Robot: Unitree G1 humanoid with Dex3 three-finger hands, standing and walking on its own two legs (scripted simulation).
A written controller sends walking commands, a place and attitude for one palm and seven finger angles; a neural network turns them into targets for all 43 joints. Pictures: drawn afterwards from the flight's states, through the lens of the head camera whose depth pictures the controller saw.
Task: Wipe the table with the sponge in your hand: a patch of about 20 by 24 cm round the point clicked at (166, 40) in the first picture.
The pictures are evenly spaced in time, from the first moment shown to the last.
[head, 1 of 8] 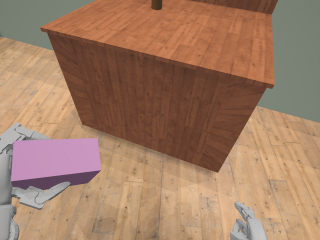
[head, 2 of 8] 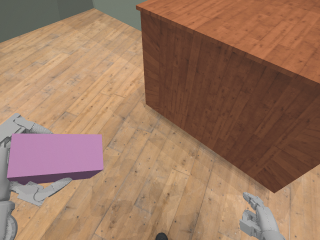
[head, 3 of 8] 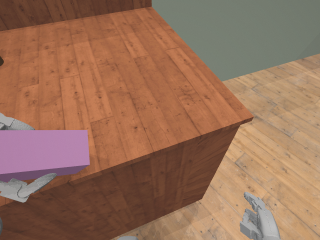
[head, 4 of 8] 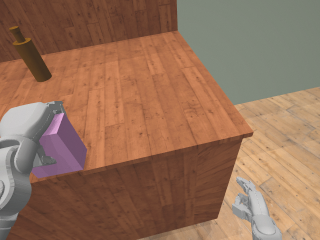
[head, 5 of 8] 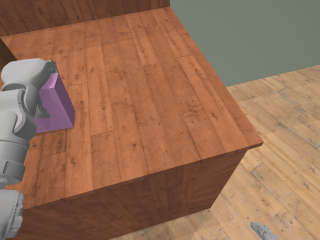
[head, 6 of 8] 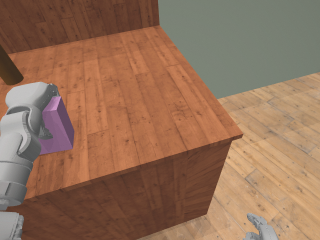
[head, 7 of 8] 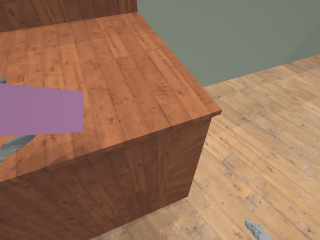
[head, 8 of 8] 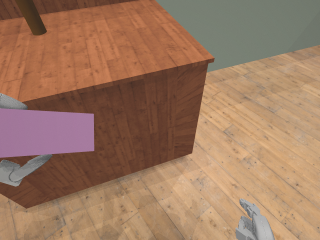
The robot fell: no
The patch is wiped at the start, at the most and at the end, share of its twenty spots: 0.00 0.95 0.95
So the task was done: yes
